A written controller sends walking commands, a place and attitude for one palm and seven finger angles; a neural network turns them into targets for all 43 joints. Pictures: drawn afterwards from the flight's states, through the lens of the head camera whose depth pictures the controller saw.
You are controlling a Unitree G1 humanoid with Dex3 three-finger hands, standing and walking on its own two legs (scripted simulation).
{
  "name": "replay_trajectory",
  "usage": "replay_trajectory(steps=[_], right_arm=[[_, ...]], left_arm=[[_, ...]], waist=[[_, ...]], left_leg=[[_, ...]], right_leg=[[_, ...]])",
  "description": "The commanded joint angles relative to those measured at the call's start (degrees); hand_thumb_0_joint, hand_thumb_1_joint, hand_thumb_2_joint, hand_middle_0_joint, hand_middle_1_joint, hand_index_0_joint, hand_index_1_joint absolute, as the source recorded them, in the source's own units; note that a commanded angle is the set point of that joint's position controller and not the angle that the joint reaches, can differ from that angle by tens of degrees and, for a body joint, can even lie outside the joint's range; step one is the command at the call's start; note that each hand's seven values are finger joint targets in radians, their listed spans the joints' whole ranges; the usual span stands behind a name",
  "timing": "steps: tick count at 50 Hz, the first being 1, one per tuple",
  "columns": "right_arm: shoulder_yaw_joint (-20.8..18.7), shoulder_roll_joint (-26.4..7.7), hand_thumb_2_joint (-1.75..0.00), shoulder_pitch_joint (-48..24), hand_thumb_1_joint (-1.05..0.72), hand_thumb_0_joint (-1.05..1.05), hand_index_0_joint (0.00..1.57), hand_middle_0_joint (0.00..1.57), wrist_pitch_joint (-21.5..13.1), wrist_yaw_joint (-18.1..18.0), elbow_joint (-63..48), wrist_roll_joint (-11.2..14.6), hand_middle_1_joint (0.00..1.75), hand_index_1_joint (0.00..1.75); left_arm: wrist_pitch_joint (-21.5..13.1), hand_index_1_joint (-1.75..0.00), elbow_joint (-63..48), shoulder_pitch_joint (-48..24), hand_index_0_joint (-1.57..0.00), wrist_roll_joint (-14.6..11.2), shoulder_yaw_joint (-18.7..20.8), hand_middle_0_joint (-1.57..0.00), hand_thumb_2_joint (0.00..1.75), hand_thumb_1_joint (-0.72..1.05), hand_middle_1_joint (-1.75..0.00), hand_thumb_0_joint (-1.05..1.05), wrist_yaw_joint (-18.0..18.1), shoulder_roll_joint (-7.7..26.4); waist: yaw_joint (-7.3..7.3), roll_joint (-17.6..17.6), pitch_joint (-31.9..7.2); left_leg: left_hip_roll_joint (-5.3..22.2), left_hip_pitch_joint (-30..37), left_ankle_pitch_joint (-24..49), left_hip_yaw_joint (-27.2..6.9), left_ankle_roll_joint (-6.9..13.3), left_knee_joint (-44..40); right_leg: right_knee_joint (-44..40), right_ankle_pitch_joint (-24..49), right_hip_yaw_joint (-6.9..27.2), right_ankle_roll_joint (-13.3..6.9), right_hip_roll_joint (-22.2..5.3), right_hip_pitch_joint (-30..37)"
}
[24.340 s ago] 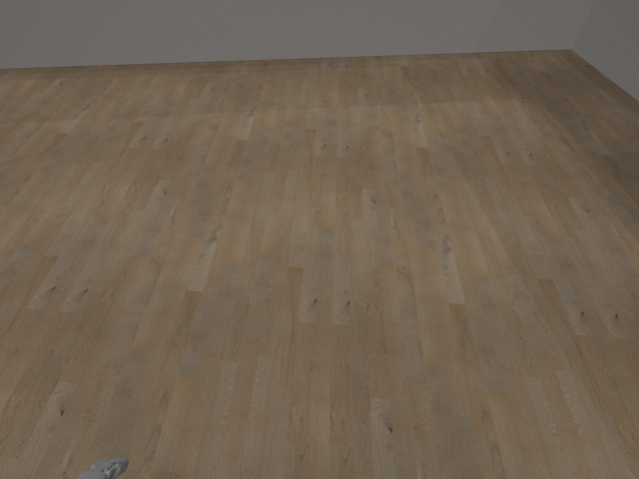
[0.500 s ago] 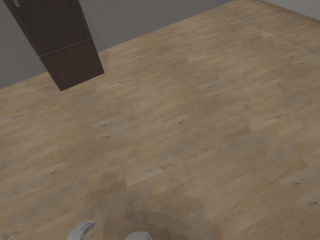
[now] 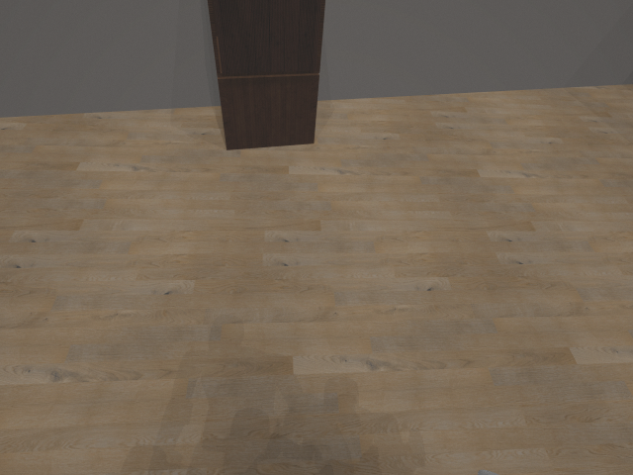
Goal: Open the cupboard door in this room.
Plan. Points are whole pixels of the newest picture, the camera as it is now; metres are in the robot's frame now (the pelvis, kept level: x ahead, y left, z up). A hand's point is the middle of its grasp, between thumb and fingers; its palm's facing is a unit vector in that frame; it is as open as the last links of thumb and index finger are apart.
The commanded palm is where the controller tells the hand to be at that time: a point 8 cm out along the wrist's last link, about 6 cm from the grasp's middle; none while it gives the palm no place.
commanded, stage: turn or walk to find it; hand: left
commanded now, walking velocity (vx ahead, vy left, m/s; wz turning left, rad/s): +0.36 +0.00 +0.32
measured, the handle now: out of the picture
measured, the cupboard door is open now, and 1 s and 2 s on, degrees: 0 0 0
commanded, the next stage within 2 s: stand and wait in 1.18 s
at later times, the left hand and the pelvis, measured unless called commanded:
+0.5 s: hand (234, 364) +0.30 +0.16 -0.16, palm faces +0.13 -0.97 -0.20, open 7.3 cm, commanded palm none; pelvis +0.21 -0.03 -0.02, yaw +9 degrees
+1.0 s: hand (211, 375) +0.29 +0.20 -0.18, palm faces +0.31 -0.94 -0.13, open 7.4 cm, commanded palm none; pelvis +0.39 +0.05 +0.00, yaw +12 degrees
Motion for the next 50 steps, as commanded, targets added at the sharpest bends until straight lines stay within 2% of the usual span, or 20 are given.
replay_trajectory(steps=[1,9,15,17,19,20,21,22,23,25,27,31,40,43,44,45,46,47,48,50], right_arm=[[-1.16,-8.86,-0.90,7.60,-0.90,0.00,0.20,0.20,-1.13,-1.57,0.94,0.44,0.30,0.30],[-1.25,-6.30,-0.90,13.05,-0.90,0.00,0.20,0.20,-2.82,-2.05,4.80,1.18,0.30,0.30],[-1.49,-5.77,-0.90,16.35,-0.90,0.00,0.20,0.20,-3.05,-2.68,7.74,0.37,0.30,0.30],[-1.62,-6.56,-0.90,15.78,-0.90,0.00,0.20,0.20,-2.87,-2.78,8.49,0.34,0.30,0.30],[-1.77,-6.53,-0.90,15.07,-0.90,0.00,0.20,0.20,-2.82,-2.55,8.72,0.72,0.30,0.30],[-1.49,-3.98,-0.90,16.72,-0.90,0.00,0.20,0.20,-2.96,-1.98,8.00,1.43,0.30,0.30],[-0.90,-0.83,-0.90,18.42,-0.90,0.00,0.20,0.20,-2.94,-2.03,6.17,1.79,0.30,0.30],[-1.20,-1.66,-0.90,16.55,-0.90,0.00,0.20,0.20,-2.34,-1.83,6.38,1.86,0.30,0.30],[-1.43,-1.42,-0.90,13.17,-0.90,0.00,0.20,0.20,-1.92,-1.39,5.88,1.42,0.30,0.30],[-0.99,0.39,-0.90,10.67,-0.90,0.00,0.20,0.20,-0.74,-0.79,5.94,0.38,0.30,0.30],[-0.77,1.83,-0.90,13.61,-0.90,0.00,0.20,0.20,0.51,-0.61,7.10,-0.13,0.30,0.30],[-1.05,2.38,-0.90,11.49,-0.90,0.00,0.20,0.20,1.47,0.06,5.70,-0.29,0.30,0.30],[-0.31,1.70,-0.90,-2.98,-0.90,0.00,0.20,0.20,-0.76,1.06,0.44,0.10,0.30,0.30],[-0.91,-0.87,-0.90,3.74,-0.90,0.00,0.20,0.20,-1.62,0.50,2.33,-0.14,0.30,0.30],[-1.83,-4.52,-0.90,11.83,-0.90,0.00,0.20,0.20,-2.07,0.02,4.68,-0.37,0.30,0.30],[-3.55,-11.18,-0.90,19.70,-0.90,0.00,0.20,0.20,-2.30,-0.70,6.69,-0.80,0.30,0.30],[-3.61,-12.72,-0.90,22.05,-0.90,0.00,0.20,0.20,-1.72,-1.33,8.00,-0.23,0.30,0.30],[-3.23,-11.03,-0.90,18.66,-0.90,0.00,0.20,0.20,-1.67,-1.80,7.39,0.13,0.30,0.30],[-2.63,-8.67,-0.90,14.55,-0.90,0.00,0.20,0.20,-1.73,-1.79,5.93,0.37,0.30,0.30],[-1.53,-4.87,-0.90,10.24,-0.90,0.00,0.20,0.20,-2.42,-1.87,5.41,0.10,0.30,0.30]], left_arm=[[-3.42,-0.30,-6.84,-7.52,-0.20,0.00,-0.43,-0.20,0.90,0.90,-0.30,0.00,-1.06,2.15],[-3.13,-0.30,-8.59,-12.63,-0.20,-0.36,-0.90,-0.20,0.90,0.90,-0.30,0.00,-0.90,1.53],[-4.38,-0.30,-11.33,-19.76,-0.20,-0.86,-1.28,-0.20,0.90,0.90,-0.30,0.00,-1.23,-0.69],[-4.84,-0.30,-10.19,-15.47,-0.20,-0.86,-0.99,-0.20,0.90,0.90,-0.30,0.00,-1.08,-0.22],[-5.95,-0.30,-5.31,0.41,-0.20,-0.39,-0.02,-0.20,0.90,0.90,-0.30,0.00,-0.63,2.72],[-6.66,-0.30,-2.34,10.11,-0.20,0.41,1.37,-0.20,0.90,0.90,-0.30,0.00,0.27,8.20],[-6.36,-0.30,-0.71,13.60,-0.20,-0.31,1.94,-0.20,0.90,0.90,-0.30,0.00,0.83,12.78],[-6.28,-0.30,-2.09,7.56,-0.20,-0.90,2.29,-0.20,0.90,0.90,-0.30,0.00,0.76,11.55],[-5.92,-0.30,-3.71,0.90,-0.20,-0.94,1.64,-0.20,0.90,0.90,-0.30,0.00,1.03,8.43],[-6.35,-0.30,-4.71,-5.53,-0.20,-0.59,-0.06,-0.20,0.90,0.90,-0.30,0.00,1.47,2.53],[-6.66,-0.30,-4.27,-6.46,-0.20,-0.33,-0.63,-0.20,0.90,0.90,-0.30,0.00,1.54,0.28],[-7.09,-0.30,-3.23,-5.49,-0.20,-0.15,-0.42,-0.20,0.90,0.90,-0.30,0.00,1.42,0.30],[-6.81,-0.30,0.54,1.87,-0.20,-0.24,-0.38,-0.20,0.90,0.90,-0.30,0.00,1.24,2.57],[-6.12,-0.30,0.74,0.73,-0.20,-0.53,-0.26,-0.20,0.90,0.90,-0.30,0.00,1.30,2.70],[-6.10,-0.30,0.08,0.24,-0.20,-0.69,-0.54,-0.20,0.90,0.90,-0.30,0.00,1.11,1.40],[-6.05,-0.30,-1.41,1.00,-0.20,-1.16,-1.13,-0.20,0.90,0.90,-0.30,0.00,0.50,-1.85],[-5.98,-0.30,-3.56,-2.47,-0.20,-0.78,-1.61,-0.20,0.90,0.90,-0.30,0.00,0.70,-0.94],[-5.82,-0.30,-3.74,-5.26,-0.20,-0.96,-1.40,-0.20,0.90,0.90,-0.30,0.00,0.72,-0.75],[-5.67,-0.30,-3.28,-7.11,-0.20,-0.85,-1.19,-0.20,0.90,0.90,-0.30,0.00,0.27,-0.32],[-4.97,-0.30,-2.12,-5.75,-0.20,-0.12,-1.19,-0.20,0.90,0.90,-0.30,0.00,-0.15,-2.26]], waist=[[-3.97,9.86,4.07],[-3.59,8.39,5.61],[-5.17,9.01,5.17],[-2.79,8.46,3.13],[4.32,3.42,-4.50],[7.42,-7.29,-12.38],[5.43,-15.42,-15.53],[4.72,-10.93,-12.48],[2.93,-5.63,-6.22],[-0.49,-2.89,1.31],[-2.89,-4.00,0.64],[-3.89,-4.34,2.47],[0.67,-3.35,2.86],[-3.49,0.73,-0.27],[-7.24,7.81,-4.60],[-9.50,21.06,-9.14],[-10.40,21.13,-8.75],[-9.40,15.77,-6.64],[-7.70,9.89,-2.78],[-4.73,7.34,0.70]], left_leg=[[13.88,7.23,-1.29,-18.46,6.23,-22.59],[12.14,11.31,19.04,-13.66,8.52,-22.55],[11.87,12.69,30.11,-12.75,7.69,-17.80],[11.35,11.41,38.33,-12.24,6.91,-12.40],[7.34,5.62,40.97,-9.99,3.90,5.65],[1.50,-6.38,22.29,-6.08,1.62,24.20],[-5.47,-18.28,-13.11,-7.08,0.48,41.10],[-1.44,-19.28,-11.44,-11.10,1.46,47.86],[1.12,-22.06,-5.75,-10.61,1.60,49.91],[4.87,-20.04,1.17,-9.90,0.45,45.76],[5.29,-17.80,3.70,-8.30,-1.00,41.43],[6.28,-17.61,7.30,-4.98,-3.12,31.39],[4.68,-15.37,5.46,-0.24,-2.64,4.83],[2.11,2.08,6.47,2.10,-1.88,-3.58],[5.34,14.72,4.56,-3.17,-0.22,-7.73],[18.76,25.44,4.03,-23.19,4.45,-13.11],[23.84,26.16,2.64,-30.34,8.19,-17.90],[24.66,22.09,1.32,-29.42,9.48,-18.53],[23.22,15.69,-0.58,-25.98,8.95,-19.68],[19.00,7.26,0.38,-17.85,6.33,-22.00]], right_leg=[[9.12,9.23,4.65,0.36,-0.98,-18.71],[3.62,16.70,4.70,2.31,-1.03,-22.67],[-14.89,16.55,2.51,-0.47,1.60,-14.10],[-18.42,15.32,0.85,-2.08,4.24,-4.74],[-24.54,19.74,0.39,-3.43,6.00,16.49],[-27.13,21.04,14.06,-6.77,-6.57,32.16],[-34.31,25.43,36.20,-12.08,-20.10,35.94],[-39.58,6.29,37.66,-14.10,-20.67,28.05],[-42.46,-4.71,34.00,-12.64,-18.74,21.14],[-44.03,-2.84,22.58,-9.95,-14.37,5.82],[-44.83,2.37,14.23,-8.56,-11.02,2.45],[-47.37,4.68,7.30,-8.79,-8.53,-0.54],[-43.20,16.33,5.52,-10.75,-10.05,14.86],[-32.28,20.64,2.08,-8.59,-8.01,9.23],[-18.58,21.98,-1.86,-6.20,-3.73,3.24],[-0.62,4.57,-5.08,-2.99,4.02,-10.22],[9.36,-6.75,0.91,-3.01,5.36,-17.67],[14.07,-3.68,4.33,-3.42,2.72,-20.64],[14.81,0.55,5.60,-3.27,0.47,-20.10],[12.13,5.29,6.20,-2.63,-0.85,-15.94]])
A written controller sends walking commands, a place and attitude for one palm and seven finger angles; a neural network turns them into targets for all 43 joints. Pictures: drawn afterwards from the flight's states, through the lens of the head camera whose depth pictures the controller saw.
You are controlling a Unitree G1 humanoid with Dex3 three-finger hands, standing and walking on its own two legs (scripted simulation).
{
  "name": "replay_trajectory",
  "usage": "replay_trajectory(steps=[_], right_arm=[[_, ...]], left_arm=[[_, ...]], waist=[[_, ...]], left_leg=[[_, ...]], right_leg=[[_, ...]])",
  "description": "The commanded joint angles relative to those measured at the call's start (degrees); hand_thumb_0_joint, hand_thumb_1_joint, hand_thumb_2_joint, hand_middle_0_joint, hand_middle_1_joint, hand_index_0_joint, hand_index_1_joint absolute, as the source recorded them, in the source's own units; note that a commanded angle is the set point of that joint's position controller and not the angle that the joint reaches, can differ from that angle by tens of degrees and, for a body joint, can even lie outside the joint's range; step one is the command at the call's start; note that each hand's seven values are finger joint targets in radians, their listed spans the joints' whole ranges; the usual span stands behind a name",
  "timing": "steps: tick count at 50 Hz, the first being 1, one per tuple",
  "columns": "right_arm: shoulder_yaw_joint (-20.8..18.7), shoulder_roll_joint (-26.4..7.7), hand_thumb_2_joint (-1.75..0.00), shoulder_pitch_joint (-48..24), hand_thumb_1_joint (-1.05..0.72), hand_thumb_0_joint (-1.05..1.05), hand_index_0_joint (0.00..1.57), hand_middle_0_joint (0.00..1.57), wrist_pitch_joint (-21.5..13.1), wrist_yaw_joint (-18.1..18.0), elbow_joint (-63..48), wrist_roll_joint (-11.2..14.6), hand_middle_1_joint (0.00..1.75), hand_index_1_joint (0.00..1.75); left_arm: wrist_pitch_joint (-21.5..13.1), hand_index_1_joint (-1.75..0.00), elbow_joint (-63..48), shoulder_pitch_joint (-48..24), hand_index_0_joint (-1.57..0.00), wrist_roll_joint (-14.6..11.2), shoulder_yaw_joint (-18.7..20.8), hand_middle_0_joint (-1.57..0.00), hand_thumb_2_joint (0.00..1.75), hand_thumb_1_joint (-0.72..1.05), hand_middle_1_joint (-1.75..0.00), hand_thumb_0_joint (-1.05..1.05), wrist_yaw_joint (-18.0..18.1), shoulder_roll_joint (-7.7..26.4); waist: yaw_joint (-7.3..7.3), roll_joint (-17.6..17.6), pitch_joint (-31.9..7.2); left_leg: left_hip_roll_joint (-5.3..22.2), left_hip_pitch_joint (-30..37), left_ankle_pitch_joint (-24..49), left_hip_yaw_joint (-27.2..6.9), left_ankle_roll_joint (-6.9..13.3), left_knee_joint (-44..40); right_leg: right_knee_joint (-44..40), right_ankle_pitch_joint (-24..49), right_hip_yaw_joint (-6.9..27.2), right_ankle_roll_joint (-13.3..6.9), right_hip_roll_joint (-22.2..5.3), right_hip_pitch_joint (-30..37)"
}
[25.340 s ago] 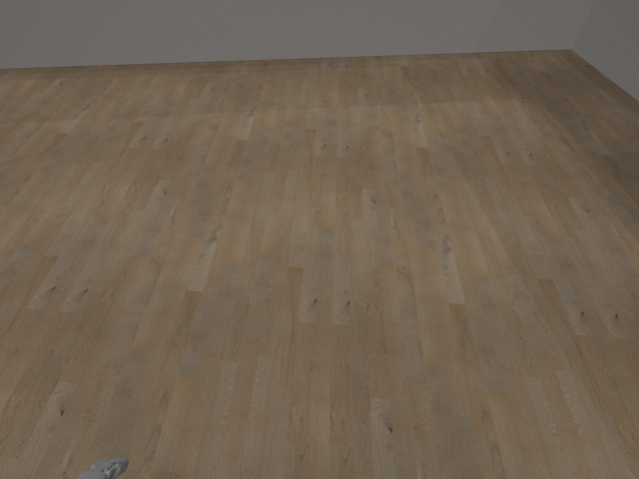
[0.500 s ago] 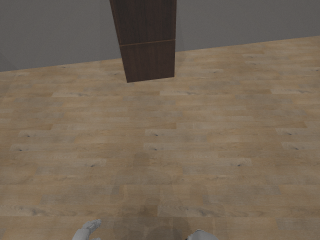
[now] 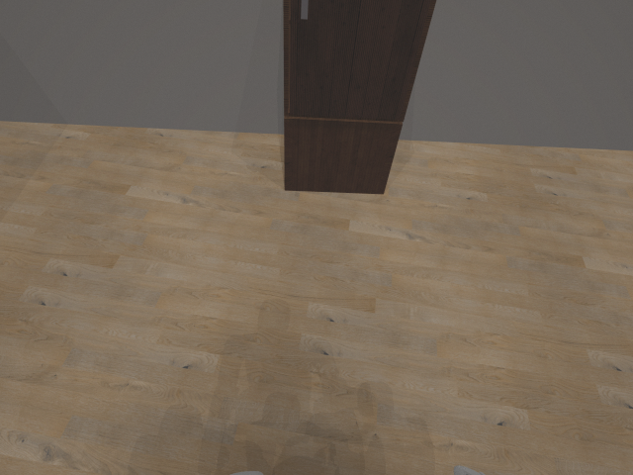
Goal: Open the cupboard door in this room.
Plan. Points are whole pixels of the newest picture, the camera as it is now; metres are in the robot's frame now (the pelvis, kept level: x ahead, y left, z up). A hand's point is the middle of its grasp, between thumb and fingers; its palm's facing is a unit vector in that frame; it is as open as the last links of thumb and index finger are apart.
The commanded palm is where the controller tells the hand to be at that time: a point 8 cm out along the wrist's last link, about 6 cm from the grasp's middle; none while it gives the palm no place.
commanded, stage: turn or walk to find it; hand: left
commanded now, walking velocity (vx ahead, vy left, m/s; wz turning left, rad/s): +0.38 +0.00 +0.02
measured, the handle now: out of the picture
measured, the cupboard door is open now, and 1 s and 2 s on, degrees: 0 0 0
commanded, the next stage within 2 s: stand and wait in 0.18 s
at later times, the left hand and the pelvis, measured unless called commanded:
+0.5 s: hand (265, 356) +0.32 +0.11 -0.16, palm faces -0.05 -0.97 -0.22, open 7.3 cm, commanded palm none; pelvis +0.19 -0.06 -0.01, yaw +0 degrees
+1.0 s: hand (241, 412) +0.22 +0.13 -0.17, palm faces +0.06 -0.98 -0.17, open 7.3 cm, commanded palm none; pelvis +0.26 -0.03 +0.01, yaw +0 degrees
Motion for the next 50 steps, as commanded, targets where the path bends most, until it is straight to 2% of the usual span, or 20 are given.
replay_trajectory(steps=[1,5,9,12,15,16,18,19,20,21,22,24,27,33,36,37,39,41,46,50], right_arm=[[-1.71,-8.13,-0.90,11.11,-0.90,0.00,0.20,0.20,-0.13,-1.41,2.13,0.50,0.30,0.30],[-1.84,-6.88,-0.90,12.08,-0.90,0.00,0.20,0.20,-0.76,-1.62,2.22,0.72,0.30,0.30],[-1.89,-7.43,-0.90,14.09,-0.90,0.00,0.20,0.20,-0.97,-1.66,3.19,0.91,0.30,0.30],[-1.75,-7.45,-0.90,16.47,-0.90,0.00,0.20,0.20,-0.66,-1.86,4.36,0.69,0.30,0.30],[-1.65,-7.66,-0.90,16.29,-0.90,0.00,0.20,0.20,-0.12,-2.19,5.35,0.40,0.30,0.30],[-1.69,-8.15,-0.90,16.06,-0.90,0.00,0.20,0.20,0.17,-2.30,5.56,0.37,0.30,0.30],[-1.63,-8.52,-0.90,15.29,-0.90,0.00,0.20,0.20,0.50,-2.20,5.98,0.78,0.30,0.30],[-1.34,-6.54,-0.90,16.34,-0.90,0.00,0.20,0.20,0.46,-1.92,6.13,1.13,0.30,0.30],[-1.01,-3.72,-0.90,19.29,-0.90,0.00,0.20,0.20,0.62,-1.68,5.41,1.70,0.30,0.30],[-0.85,-4.18,-0.90,19.98,-0.90,0.00,0.20,0.20,1.76,-2.33,5.30,2.27,0.30,0.30],[-0.61,-3.46,-0.90,19.88,-0.90,0.00,0.20,0.20,2.58,-2.28,5.60,2.03,0.30,0.30],[-0.26,-3.26,-0.90,16.68,-0.90,0.00,0.20,0.20,3.33,-1.99,6.39,1.44,0.30,0.30],[0.44,-1.18,-0.90,17.54,-0.90,0.00,0.20,0.20,4.60,-1.79,6.90,1.07,0.30,0.30],[0.99,-1.07,-0.90,14.06,-0.90,0.00,0.20,0.20,3.92,-1.69,5.59,1.00,0.30,0.30],[1.21,-2.10,-0.90,15.75,-0.90,0.00,0.20,0.20,3.45,-1.86,7.02,1.00,0.30,0.30],[1.16,-3.92,-0.90,15.39,-0.90,0.00,0.20,0.20,2.96,-1.95,6.99,0.90,0.30,0.30],[1.10,-6.11,-0.90,10.16,-0.90,0.00,0.20,0.20,2.79,-2.06,5.44,0.83,0.30,0.30],[1.29,-6.02,-0.90,6.08,-0.90,0.00,0.20,0.20,2.74,-2.16,4.31,1.11,0.30,0.30],[1.60,-4.87,-0.90,9.52,-0.90,0.00,0.20,0.20,2.60,-2.49,5.48,1.42,0.30,0.30],[1.78,-5.03,-0.90,10.41,-0.90,0.00,0.20,0.20,2.49,-2.64,6.33,1.49,0.30,0.30]], left_arm=[[-1.42,-0.30,-6.15,-4.36,-0.20,0.38,0.74,-0.20,0.90,0.90,-0.30,0.00,-0.31,3.25],[-0.21,-0.30,-7.50,-5.19,-0.20,0.46,1.29,-0.20,0.90,0.90,-0.30,0.00,-0.58,2.58],[0.10,-0.30,-10.31,-11.46,-0.20,0.22,1.36,-0.20,0.90,0.90,-0.30,0.00,-1.01,3.39],[-0.13,-0.30,-11.82,-16.08,-0.20,0.02,0.72,-0.20,0.90,0.90,-0.30,0.00,-0.79,2.68],[-0.56,-0.30,-11.79,-15.65,-0.20,-0.20,0.38,-0.20,0.90,0.90,-0.30,0.00,-0.35,2.73],[-0.78,-0.30,-11.24,-13.91,-0.20,-0.16,0.36,-0.20,0.90,0.90,-0.30,0.00,-0.21,3.11],[-1.74,-0.30,-7.98,-3.70,-0.20,-0.01,0.63,-0.20,0.90,0.90,-0.30,0.00,0.20,5.84],[-2.58,-0.30,-5.66,2.32,-0.20,0.34,1.44,-0.20,0.90,0.90,-0.30,0.00,0.77,9.83],[-3.15,-0.30,-4.04,7.34,-0.20,0.23,2.46,-0.20,0.90,0.90,-0.30,0.00,1.25,14.64],[-3.12,-0.30,-4.37,6.36,-0.20,-0.98,2.00,-0.20,0.90,0.90,-0.30,0.00,1.30,15.58],[-3.00,-0.30,-6.02,0.11,-0.20,-0.91,2.02,-0.20,0.90,0.90,-0.30,0.00,1.58,14.43],[-2.07,-0.30,-8.33,-8.66,-0.20,-0.92,1.04,-0.20,0.90,0.90,-0.30,0.00,2.18,9.84],[-1.74,-0.30,-8.75,-12.53,-0.20,-0.55,0.29,-0.20,0.90,0.90,-0.30,0.00,2.15,7.32],[-0.94,-0.30,-6.87,-10.61,-0.20,-0.34,0.69,-0.20,0.90,0.90,-0.30,0.00,2.16,7.22],[-0.29,-0.30,-6.12,-11.16,-0.20,-1.00,0.20,-0.20,0.90,0.90,-0.30,0.00,2.13,6.32],[-0.02,-0.30,-6.09,-10.09,-0.20,-1.21,-0.24,-0.20,0.90,0.90,-0.30,0.00,2.02,4.77],[0.74,-0.30,-5.41,-7.98,-0.20,-1.08,-0.46,-0.20,0.90,0.90,-0.30,0.00,1.85,3.75],[0.73,-0.30,-3.72,-5.01,-0.20,-0.63,-1.00,-0.20,0.90,0.90,-0.30,0.00,1.78,4.26],[-0.26,-0.30,-1.58,-3.02,-0.20,-0.99,-2.00,-0.20,0.90,0.90,-0.30,0.00,2.14,4.70],[-0.44,-0.30,-0.82,-1.70,-0.20,-0.99,-2.32,-0.20,0.90,0.90,-0.30,0.00,2.43,4.12]], waist=[[-3.85,6.65,-1.47],[-2.47,6.49,-0.14],[-2.89,6.75,2.14],[-4.24,6.94,2.65],[-3.81,8.38,0.80],[-3.09,8.50,-0.56],[1.70,5.12,-5.73],[3.65,-1.62,-10.42],[3.52,-13.36,-14.96],[2.11,-11.72,-16.69],[0.49,-13.96,-16.01],[-1.83,-4.61,-8.55],[-4.06,-6.22,-7.18],[-2.47,-5.26,-6.57],[-4.06,-3.23,-4.33],[-3.67,2.93,-2.99],[-1.50,13.03,0.12],[0.24,10.54,1.53],[-1.76,2.58,-1.46],[-2.26,1.37,-1.99]], left_leg=[[15.74,10.41,-2.36,-17.33,4.46,-22.97],[13.90,9.99,3.45,-12.42,5.25,-24.93],[13.21,11.97,8.71,-9.64,5.74,-25.12],[12.04,14.14,23.13,-6.64,5.13,-21.06],[12.06,15.04,34.53,-5.03,3.81,-15.10],[12.02,14.82,35.98,-5.08,3.15,-12.42],[9.67,13.13,35.22,-4.20,0.31,-0.81],[6.16,5.25,22.45,-2.19,-1.96,10.20],[-1.93,-6.25,-11.73,-1.20,-3.76,25.66],[-1.55,-5.50,-22.50,-7.88,-4.07,33.12],[0.19,-6.26,-20.82,-10.94,-4.27,35.86],[2.76,-6.24,-13.23,-10.54,-4.72,33.98],[2.85,-0.18,-10.14,-7.87,-5.50,23.35],[1.86,1.22,-7.32,-6.24,-5.64,6.03],[1.99,11.07,1.48,-6.61,-5.24,-7.73],[4.96,11.49,2.20,-11.22,-4.15,-12.13],[9.91,-1.41,-6.91,-17.25,-1.29,-21.22],[7.84,-4.08,-7.74,-14.95,-1.61,-22.58],[4.84,6.05,3.60,-10.20,-2.96,-17.70],[4.98,8.73,7.43,-9.68,-2.73,-17.05]], right_leg=[[6.18,6.38,4.04,0.41,-3.91,-16.83],[3.73,13.74,3.81,1.82,-4.27,-19.65],[-3.94,17.54,3.36,2.81,-4.74,-22.04],[-14.59,18.12,1.20,2.33,-2.75,-18.77],[-22.39,17.77,-0.06,0.54,0.02,-10.78],[-24.43,18.20,-0.57,-0.01,0.97,-6.47],[-32.39,25.60,-1.44,-0.36,2.35,7.45],[-31.49,42.68,3.38,-1.39,-3.50,20.37],[-30.96,68.76,18.43,-7.28,-17.19,30.46],[-35.07,70.79,20.73,-12.04,-21.82,25.49],[-38.69,54.80,21.97,-12.77,-20.96,20.17],[-42.07,38.81,14.72,-9.97,-15.64,10.03],[-45.42,27.81,8.01,-7.82,-11.22,0.80],[-46.48,16.36,9.14,-8.98,-9.39,4.05],[-44.90,6.10,7.67,-5.47,-6.53,-2.75],[-42.42,4.74,6.48,-3.34,-3.63,-5.03],[-38.81,9.28,2.01,0.33,0.11,4.73],[-38.33,14.99,2.40,0.40,-0.41,9.80],[-42.80,18.80,4.51,-0.38,-2.58,8.57],[-42.63,20.57,4.52,-0.49,-2.75,8.16]])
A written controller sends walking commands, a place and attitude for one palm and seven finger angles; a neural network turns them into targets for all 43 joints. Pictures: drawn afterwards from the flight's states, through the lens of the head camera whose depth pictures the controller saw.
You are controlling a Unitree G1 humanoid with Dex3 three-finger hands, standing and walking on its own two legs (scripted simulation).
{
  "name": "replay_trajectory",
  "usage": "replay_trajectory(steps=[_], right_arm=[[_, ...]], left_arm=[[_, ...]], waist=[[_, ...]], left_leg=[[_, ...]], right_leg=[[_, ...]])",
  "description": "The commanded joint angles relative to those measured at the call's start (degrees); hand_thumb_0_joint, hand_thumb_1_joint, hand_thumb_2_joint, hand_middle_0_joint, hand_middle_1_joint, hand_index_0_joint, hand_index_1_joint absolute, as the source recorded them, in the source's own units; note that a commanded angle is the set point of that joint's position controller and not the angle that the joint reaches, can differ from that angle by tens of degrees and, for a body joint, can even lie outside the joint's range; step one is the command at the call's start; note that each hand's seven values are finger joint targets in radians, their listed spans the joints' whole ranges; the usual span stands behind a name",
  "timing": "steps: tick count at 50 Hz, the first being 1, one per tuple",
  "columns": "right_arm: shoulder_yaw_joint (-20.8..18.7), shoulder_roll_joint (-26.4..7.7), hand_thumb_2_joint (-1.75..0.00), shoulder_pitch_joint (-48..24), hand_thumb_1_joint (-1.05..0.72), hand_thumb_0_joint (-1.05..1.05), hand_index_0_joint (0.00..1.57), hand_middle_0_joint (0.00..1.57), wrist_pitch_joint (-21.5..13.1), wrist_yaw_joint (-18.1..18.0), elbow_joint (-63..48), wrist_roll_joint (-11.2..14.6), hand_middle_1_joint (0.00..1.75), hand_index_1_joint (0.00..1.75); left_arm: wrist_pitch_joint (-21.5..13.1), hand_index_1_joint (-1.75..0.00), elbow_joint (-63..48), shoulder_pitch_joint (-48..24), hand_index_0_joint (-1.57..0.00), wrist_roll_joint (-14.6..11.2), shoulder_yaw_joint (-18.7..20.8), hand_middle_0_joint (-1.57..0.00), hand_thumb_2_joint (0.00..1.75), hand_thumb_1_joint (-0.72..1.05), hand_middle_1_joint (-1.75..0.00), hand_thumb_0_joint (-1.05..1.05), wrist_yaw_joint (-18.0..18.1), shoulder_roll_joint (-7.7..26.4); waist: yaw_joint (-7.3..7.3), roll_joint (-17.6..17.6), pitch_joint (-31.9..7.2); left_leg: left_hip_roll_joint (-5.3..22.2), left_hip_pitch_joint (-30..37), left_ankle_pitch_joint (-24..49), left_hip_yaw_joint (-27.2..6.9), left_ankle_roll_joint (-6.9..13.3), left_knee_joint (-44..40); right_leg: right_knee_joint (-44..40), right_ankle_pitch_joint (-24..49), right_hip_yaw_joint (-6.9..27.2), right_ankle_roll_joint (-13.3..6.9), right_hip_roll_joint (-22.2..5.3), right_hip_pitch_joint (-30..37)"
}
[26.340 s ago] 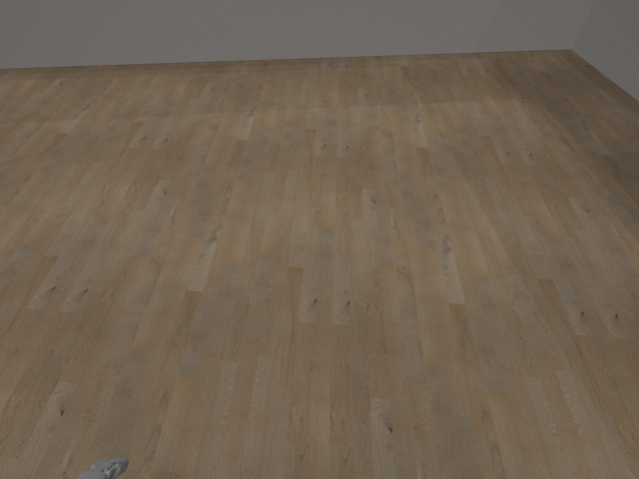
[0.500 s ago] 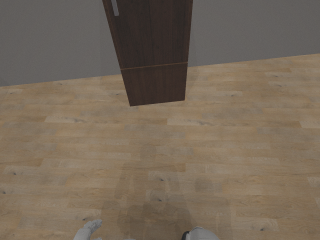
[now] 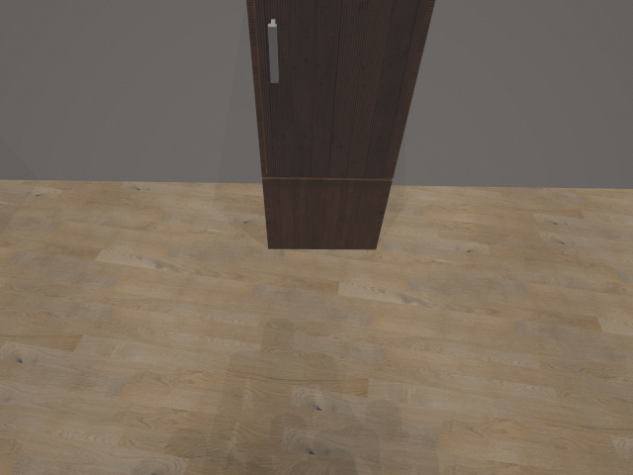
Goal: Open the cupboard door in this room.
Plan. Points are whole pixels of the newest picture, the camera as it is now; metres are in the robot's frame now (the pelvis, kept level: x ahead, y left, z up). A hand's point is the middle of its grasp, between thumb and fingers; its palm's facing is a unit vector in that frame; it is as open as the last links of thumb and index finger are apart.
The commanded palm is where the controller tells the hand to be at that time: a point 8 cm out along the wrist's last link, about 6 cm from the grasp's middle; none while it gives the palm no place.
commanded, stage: stand and wait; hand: left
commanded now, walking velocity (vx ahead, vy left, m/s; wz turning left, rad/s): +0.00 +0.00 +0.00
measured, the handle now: (273, 51) +1.04 +0.21 +0.06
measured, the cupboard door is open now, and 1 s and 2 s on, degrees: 0 0 0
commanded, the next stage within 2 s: look at it before walking up in 0.56 s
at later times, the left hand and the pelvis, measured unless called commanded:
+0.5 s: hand out of the picture +0.03 +0.17 -0.18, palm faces +0.01 -0.98 -0.18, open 7.3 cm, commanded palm none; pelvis +0.03 +0.01 +0.00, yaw -1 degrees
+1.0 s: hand out of the picture +0.02 +0.17 -0.18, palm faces +0.02 -0.99 -0.17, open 7.3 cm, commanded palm none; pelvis +0.03 +0.01 +0.00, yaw -1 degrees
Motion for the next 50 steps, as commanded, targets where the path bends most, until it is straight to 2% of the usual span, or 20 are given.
replay_trajectory(steps=[1,8,21,26,35,40,50], right_arm=[[-0.10,-4.44,-0.90,3.86,-0.90,0.00,0.20,0.20,-0.83,-0.09,-0.76,0.43,0.30,0.30],[0.07,-4.20,-0.90,5.43,-0.90,0.00,0.20,0.20,-1.17,-0.39,0.56,0.51,0.30,0.30],[0.11,-2.22,-0.90,7.86,-0.90,0.00,0.20,0.20,-1.31,-0.75,2.03,0.40,0.30,0.30],[-0.07,-2.19,-0.90,8.49,-0.90,0.00,0.20,0.20,-1.38,-0.84,2.16,0.41,0.30,0.30],[-0.28,-2.28,-0.90,8.15,-0.90,0.00,0.20,0.20,-1.25,-0.77,2.04,0.45,0.30,0.30],[-0.40,-3.06,-0.90,7.78,-0.90,0.00,0.20,0.20,-1.36,-0.77,1.79,0.41,0.30,0.30],[-0.82,-4.78,-0.90,5.83,-0.90,0.00,0.20,0.20,-1.44,-0.74,1.05,0.43,0.30,0.30]], left_arm=[[-1.07,-0.30,-1.26,2.02,-0.20,-0.22,0.01,-0.20,0.90,0.90,-0.30,0.00,0.58,3.94],[-1.06,-0.30,-0.58,3.56,-0.20,-0.21,-0.05,-0.20,0.90,0.90,-0.30,0.00,1.05,3.38],[-0.57,-0.30,-1.05,3.29,-0.20,-0.31,0.15,-0.20,0.90,0.90,-0.30,0.00,1.44,2.64],[-0.65,-0.30,-1.55,2.91,-0.20,-0.31,0.31,-0.20,0.90,0.90,-0.30,0.00,1.47,3.11],[-0.69,-0.30,-1.86,2.35,-0.20,-0.20,0.41,-0.20,0.90,0.90,-0.30,0.00,1.44,3.49],[-0.87,-0.30,-1.92,2.20,-0.20,-0.20,0.52,-0.20,0.90,0.90,-0.30,0.00,1.36,3.97],[-1.08,-0.30,-2.04,1.49,-0.20,-0.08,0.81,-0.20,0.90,0.90,-0.30,0.00,1.19,5.41]], waist=[[-1.61,0.63,1.68],[-1.60,0.57,0.46],[-1.20,1.98,3.12],[-1.40,1.27,1.87],[-1.57,0.73,3.01],[-1.72,1.23,2.05],[-1.63,1.95,2.75]], left_leg=[[7.27,-1.45,6.87,-5.91,-0.30,-5.88],[7.21,-0.62,12.66,-5.39,0.03,-4.72],[6.98,-2.15,15.29,-4.82,0.15,-4.34],[6.89,-1.19,18.29,-4.78,0.20,-3.41],[6.80,-1.22,15.66,-4.66,0.22,-4.00],[6.75,-0.40,16.02,-4.55,0.24,-3.94],[6.71,-0.24,13.05,-4.87,0.45,-4.66]], right_leg=[[-3.26,3.82,6.70,0.31,-5.52,0.32],[-1.39,7.79,6.43,0.08,-5.59,2.59],[0.73,8.88,6.21,-0.12,-5.17,2.84],[1.42,11.61,6.01,-0.30,-5.26,3.81],[0.79,10.12,6.38,-0.38,-5.21,3.09],[0.69,10.91,6.42,-0.51,-5.26,3.55],[-0.77,8.87,6.68,-0.69,-5.45,3.10]])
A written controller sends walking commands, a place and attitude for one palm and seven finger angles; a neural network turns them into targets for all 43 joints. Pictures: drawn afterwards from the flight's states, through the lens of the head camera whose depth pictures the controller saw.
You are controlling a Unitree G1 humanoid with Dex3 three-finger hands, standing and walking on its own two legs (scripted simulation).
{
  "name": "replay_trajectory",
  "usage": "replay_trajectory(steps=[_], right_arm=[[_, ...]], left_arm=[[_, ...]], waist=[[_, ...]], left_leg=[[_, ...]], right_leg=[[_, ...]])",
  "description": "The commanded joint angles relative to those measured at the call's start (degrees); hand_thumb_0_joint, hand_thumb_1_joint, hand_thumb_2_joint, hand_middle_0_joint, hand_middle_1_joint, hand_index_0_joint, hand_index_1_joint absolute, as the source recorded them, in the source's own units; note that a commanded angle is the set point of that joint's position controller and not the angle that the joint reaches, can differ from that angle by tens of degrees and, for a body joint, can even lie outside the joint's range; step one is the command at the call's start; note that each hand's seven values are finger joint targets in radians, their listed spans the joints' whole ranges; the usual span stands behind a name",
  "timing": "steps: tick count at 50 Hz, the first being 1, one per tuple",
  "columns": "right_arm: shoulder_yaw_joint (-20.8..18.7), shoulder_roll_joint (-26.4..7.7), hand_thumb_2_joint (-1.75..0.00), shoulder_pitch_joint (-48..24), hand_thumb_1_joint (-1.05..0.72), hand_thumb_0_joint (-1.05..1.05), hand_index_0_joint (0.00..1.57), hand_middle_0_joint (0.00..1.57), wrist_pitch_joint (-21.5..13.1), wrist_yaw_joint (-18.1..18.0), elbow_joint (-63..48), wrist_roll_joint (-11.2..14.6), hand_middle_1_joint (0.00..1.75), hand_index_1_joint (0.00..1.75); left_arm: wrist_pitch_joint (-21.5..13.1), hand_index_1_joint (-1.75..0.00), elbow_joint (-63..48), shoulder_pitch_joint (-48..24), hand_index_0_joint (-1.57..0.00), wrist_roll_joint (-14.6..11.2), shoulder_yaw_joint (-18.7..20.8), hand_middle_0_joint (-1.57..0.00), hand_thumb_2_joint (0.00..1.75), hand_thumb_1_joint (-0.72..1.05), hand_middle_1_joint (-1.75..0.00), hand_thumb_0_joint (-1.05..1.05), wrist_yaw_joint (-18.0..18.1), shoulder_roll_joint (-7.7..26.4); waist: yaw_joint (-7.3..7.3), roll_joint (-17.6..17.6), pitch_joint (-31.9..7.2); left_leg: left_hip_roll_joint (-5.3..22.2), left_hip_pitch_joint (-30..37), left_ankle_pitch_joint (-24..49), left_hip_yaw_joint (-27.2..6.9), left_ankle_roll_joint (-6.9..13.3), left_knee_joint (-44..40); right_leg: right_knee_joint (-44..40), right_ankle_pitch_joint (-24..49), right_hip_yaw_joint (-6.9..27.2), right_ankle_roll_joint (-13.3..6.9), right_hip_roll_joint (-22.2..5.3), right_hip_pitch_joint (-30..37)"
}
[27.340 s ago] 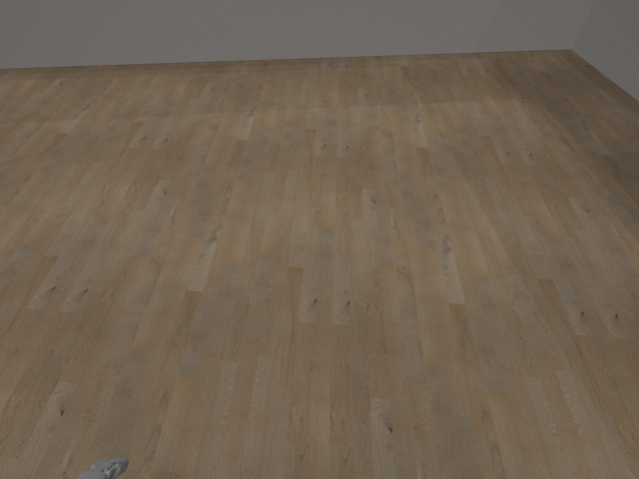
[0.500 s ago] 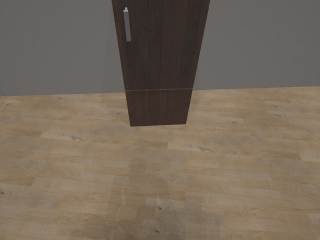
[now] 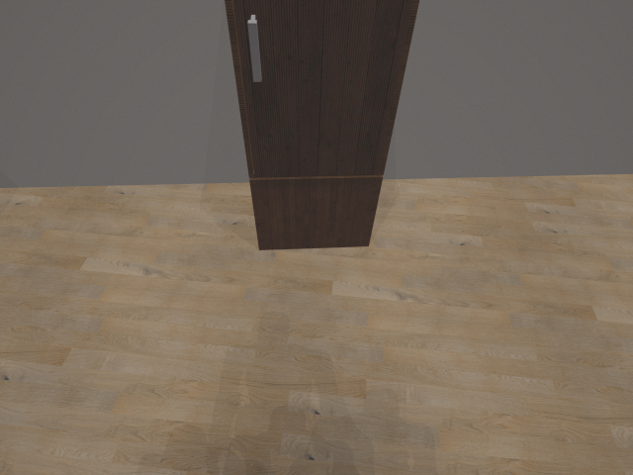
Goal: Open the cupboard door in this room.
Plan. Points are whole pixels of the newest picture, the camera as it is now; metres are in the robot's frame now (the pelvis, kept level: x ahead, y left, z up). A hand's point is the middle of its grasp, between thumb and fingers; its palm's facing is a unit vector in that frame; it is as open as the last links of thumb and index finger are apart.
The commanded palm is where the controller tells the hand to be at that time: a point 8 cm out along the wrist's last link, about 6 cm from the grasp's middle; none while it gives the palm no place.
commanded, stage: look at it before walking up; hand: left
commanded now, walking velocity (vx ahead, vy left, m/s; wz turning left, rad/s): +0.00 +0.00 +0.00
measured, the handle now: (255, 48) +1.01 +0.22 +0.07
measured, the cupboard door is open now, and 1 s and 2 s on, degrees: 0 0 0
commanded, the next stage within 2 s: walk to a spot facing it in 0.20 s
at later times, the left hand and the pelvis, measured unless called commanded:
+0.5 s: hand out of the picture +0.01 +0.18 -0.18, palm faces -0.03 -0.97 -0.23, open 7.4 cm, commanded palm none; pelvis +0.00 -0.01 -0.01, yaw -4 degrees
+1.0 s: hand out of the picture +0.13 +0.07 -0.17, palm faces -0.13 -0.98 -0.17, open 7.4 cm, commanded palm none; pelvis +0.13 -0.09 +0.00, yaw -12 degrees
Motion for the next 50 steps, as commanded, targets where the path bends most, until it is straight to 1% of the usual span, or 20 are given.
replay_trajectory(steps=[1,15,18,20,22,24,26,29,31,32,33,34,35,36,38,39,40,43,47,50], right_arm=[[-0.91,-6.60,-0.90,3.71,-0.90,0.00,0.20,0.20,-0.54,-0.28,-1.15,0.25,0.30,0.30],[-1.60,-11.20,-0.90,0.01,-0.90,0.00,0.20,0.20,-0.70,0.15,-2.67,0.12,0.30,0.30],[-1.16,-7.85,-0.90,2.23,-0.90,0.00,0.20,0.20,-0.01,0.17,-2.12,-0.30,0.30,0.30],[-1.78,-9.15,-0.90,3.04,-0.90,0.00,0.20,0.20,0.79,0.17,-2.86,-0.61,0.30,0.30],[-3.14,-12.61,-0.90,2.81,-0.90,0.00,0.20,0.20,1.15,0.14,-4.53,-0.84,0.30,0.30],[-3.95,-13.81,-0.90,3.90,-0.90,0.00,0.20,0.20,0.59,0.23,-5.59,-1.07,0.30,0.30],[-4.28,-13.73,-0.90,3.60,-0.90,0.00,0.20,0.20,-0.07,0.38,-6.17,-1.32,0.30,0.30],[-4.53,-13.97,-0.90,1.28,-0.90,0.00,0.20,0.20,-0.43,0.59,-7.13,-1.48,0.30,0.30],[-4.56,-14.00,-0.90,-1.55,-0.90,0.00,0.20,0.20,-0.25,0.83,-7.93,-1.37,0.30,0.30],[-4.50,-13.66,-0.90,-2.88,-0.90,0.00,0.20,0.20,-0.21,1.12,-8.48,-1.02,0.30,0.30],[-3.68,-10.24,-0.90,-3.29,-0.90,0.00,0.20,0.20,-0.32,1.78,-10.41,-0.17,0.30,0.30],[-3.07,-8.39,-0.90,-7.71,-0.90,0.00,0.20,0.20,-0.22,2.12,-14.21,-0.01,0.30,0.30],[-3.41,-9.28,-0.90,-9.82,-0.90,0.00,0.20,0.20,-0.02,2.13,-13.97,-0.03,0.30,0.30],[-3.80,-9.13,-0.90,-10.71,-0.90,0.00,0.20,0.20,0.12,2.30,-13.56,-0.27,0.30,0.30],[-3.98,-8.31,-0.90,-6.49,-0.90,0.00,0.20,0.20,0.33,2.72,-10.89,-1.17,0.30,0.30],[-3.69,-7.68,-0.90,-4.41,-0.90,0.00,0.20,0.20,0.60,2.84,-9.68,-1.34,0.30,0.30],[-3.63,-7.14,-0.90,-3.31,-0.90,0.00,0.20,0.20,0.77,2.95,-8.91,-1.38,0.30,0.30],[-3.31,-6.03,-0.90,-2.93,-0.90,0.00,0.20,0.20,0.92,3.08,-8.27,-1.11,0.30,0.30],[-2.52,-4.92,-0.90,-7.35,-0.90,0.00,0.20,0.20,0.98,3.03,-9.16,-0.71,0.30,0.30],[-1.75,-3.71,-0.90,-10.30,-0.90,0.00,0.20,0.20,0.82,3.02,-9.32,-0.22,0.30,0.30]], left_arm=[[-0.71,-0.30,-1.40,2.94,-0.20,-0.13,1.00,-0.20,0.90,0.90,-0.30,0.00,0.35,6.88],[-1.19,-0.30,-3.03,-1.05,-0.20,-0.03,1.82,-0.20,0.90,0.90,-0.30,0.00,-0.17,11.48],[0.05,-0.30,-2.39,0.13,-0.20,-0.03,1.47,-0.20,0.90,0.90,-0.30,0.00,-0.40,7.88],[1.06,-0.30,-3.78,-1.18,-0.20,0.35,2.01,-0.20,0.90,0.90,-0.30,0.00,-1.16,7.83],[1.84,-0.30,-6.08,-2.51,-0.20,0.96,2.54,-0.20,0.90,0.90,-0.30,0.00,-2.24,7.17],[1.92,-0.30,-9.44,-5.97,-0.20,1.13,3.30,-0.20,0.90,0.90,-0.30,0.00,-3.01,6.90],[1.39,-0.30,-11.44,-7.83,-0.20,1.14,3.85,-0.20,0.90,0.90,-0.30,0.00,-3.62,6.33],[0.87,-0.30,-11.94,-5.90,-0.20,0.86,4.14,-0.20,0.90,0.90,-0.30,0.00,-4.19,5.37],[0.62,-0.30,-9.82,1.26,-0.20,0.98,4.62,-0.20,0.90,0.90,-0.30,0.00,-4.34,5.61],[0.18,-0.30,-7.31,9.27,-0.20,1.13,5.08,-0.20,0.90,0.90,-0.30,0.00,-4.08,7.50],[-0.80,-0.30,-5.61,16.00,-0.20,1.33,6.20,-0.20,0.90,0.90,-0.30,0.00,-3.19,14.06],[-0.94,-0.30,-5.09,19.02,-0.20,0.12,6.37,-0.20,0.90,0.90,-0.30,0.00,-2.17,17.04],[-1.18,-0.30,-6.20,15.55,-0.20,-0.25,6.33,-0.20,0.90,0.90,-0.30,0.00,-1.49,16.95],[-1.34,-0.30,-7.52,10.63,-0.20,-0.05,6.07,-0.20,0.90,0.90,-0.30,0.00,-1.43,15.55],[-1.96,-0.30,-9.23,4.13,-0.20,0.23,4.93,-0.20,0.90,0.90,-0.30,0.00,-1.20,11.16],[-2.43,-0.30,-9.17,3.63,-0.20,0.33,4.59,-0.20,0.90,0.90,-0.30,0.00,-1.17,10.29],[-2.83,-0.30,-8.49,4.60,-0.20,0.35,4.29,-0.20,0.90,0.90,-0.30,0.00,-1.25,9.67],[-3.80,-0.30,-6.09,7.17,-0.20,0.34,3.85,-0.20,0.90,0.90,-0.30,0.00,-1.18,8.76],[-4.32,-0.30,-3.83,10.41,-0.20,0.31,2.87,-0.20,0.90,0.90,-0.30,0.00,-0.81,6.99],[-4.05,-0.30,-2.68,10.71,-0.20,0.47,2.38,-0.20,0.90,0.90,-0.30,0.00,-0.20,6.42]], waist=[[-0.23,1.00,1.22],[-0.10,0.36,0.78],[-0.41,1.68,1.02],[-0.98,4.21,3.88],[-1.62,10.08,7.27],[-2.46,9.32,7.87],[-2.25,6.70,7.38],[-0.70,6.40,4.84],[2.74,3.70,2.25],[6.58,-1.54,-0.91],[9.19,-18.35,-3.39],[9.52,-21.90,-2.03],[8.14,-15.24,0.15],[5.98,-9.60,3.54],[1.78,-1.16,2.15],[0.77,-1.26,0.47],[0.61,-2.23,-0.57],[0.38,-3.00,-1.41],[1.28,-4.65,-0.15],[1.84,-5.79,0.91]], left_leg=[[7.03,-3.83,15.93,-6.02,0.09,-4.24],[7.22,-4.37,12.57,-6.98,0.25,-5.72],[7.70,-3.03,4.00,-5.03,-0.34,-4.51],[10.37,-4.41,-9.60,-7.45,0.89,-7.25],[16.84,-4.84,-20.12,-13.67,4.75,-11.84],[22.02,-0.58,-16.57,-16.90,9.24,-13.07],[22.51,1.55,-7.96,-13.17,9.35,-11.45],[21.22,-0.97,0.02,-6.08,7.22,-6.92],[17.80,-7.43,0.21,-0.24,4.25,1.49],[14.07,-12.18,2.74,3.66,2.10,13.47],[7.55,-25.32,-5.64,8.16,-1.26,33.03],[2.16,-35.19,-20.37,2.51,-2.47,45.92],[4.46,-36.43,-16.26,-4.38,-1.88,51.13],[5.98,-37.95,-10.41,-6.55,-1.79,53.44],[8.01,-33.43,-0.70,-6.49,-2.65,49.93],[8.00,-31.63,1.65,-5.92,-3.20,48.14],[7.71,-30.68,3.29,-5.42,-3.49,46.58],[7.20,-32.09,5.07,-4.79,-4.29,42.41],[6.25,-34.39,5.52,-4.17,-4.47,36.75],[5.08,-31.87,5.25,-2.81,-3.83,29.02]], right_leg=[[-2.74,12.67,5.49,-1.62,-5.16,1.03],[-4.32,11.38,6.15,-2.20,-5.46,1.92],[-2.58,3.92,6.70,-1.93,-4.14,-1.54],[2.06,-6.38,5.83,-1.87,-1.60,-7.75],[14.97,-10.12,2.11,-1.20,1.64,-16.40],[26.24,-14.96,4.09,-1.30,-0.80,-25.90],[26.40,-14.01,4.61,-0.76,-2.77,-27.74],[20.24,-12.34,2.13,-0.56,-2.58,-20.03],[13.57,-5.86,-1.19,-1.06,0.26,-7.01],[8.48,-2.91,-1.39,-1.96,1.92,3.41],[-1.91,-10.47,17.43,-6.31,-9.21,13.02],[-11.43,-8.50,39.57,-11.86,-19.17,12.05],[-14.23,-15.84,42.75,-13.66,-20.39,5.88],[-15.09,-25.29,41.11,-13.61,-19.63,1.27],[-13.16,-18.19,29.29,-10.51,-15.28,-2.96],[-12.75,-11.74,24.71,-9.38,-13.09,-2.87],[-12.01,-5.35,21.11,-8.42,-11.42,-2.10],[-10.27,9.64,15.96,-8.11,-10.15,1.81],[-7.91,27.93,11.49,-7.82,-9.98,6.15],[-6.67,35.71,8.05,-7.53,-10.31,7.62]])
